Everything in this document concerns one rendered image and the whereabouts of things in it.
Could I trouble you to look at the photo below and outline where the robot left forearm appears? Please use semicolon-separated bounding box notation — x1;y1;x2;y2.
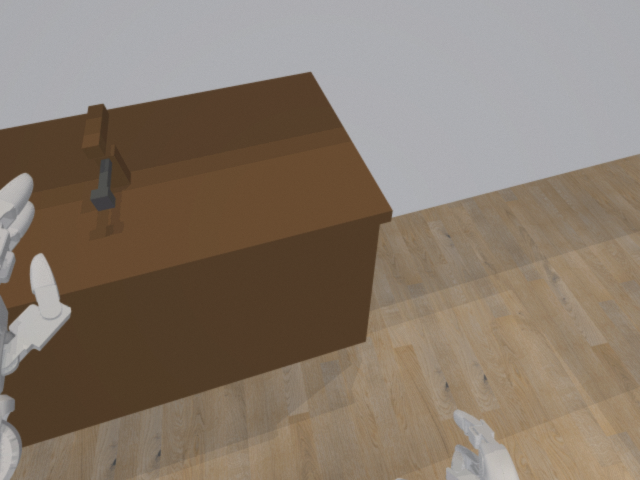
0;394;22;480

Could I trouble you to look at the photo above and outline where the counter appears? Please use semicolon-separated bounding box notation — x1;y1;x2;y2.
0;72;393;448

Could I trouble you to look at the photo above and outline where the robot right hand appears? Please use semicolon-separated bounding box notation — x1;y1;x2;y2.
446;410;520;480

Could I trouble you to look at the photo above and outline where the robot left hand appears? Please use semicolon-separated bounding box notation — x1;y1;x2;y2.
0;173;71;394

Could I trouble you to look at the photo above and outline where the tap lever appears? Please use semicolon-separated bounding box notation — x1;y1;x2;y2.
90;158;116;211

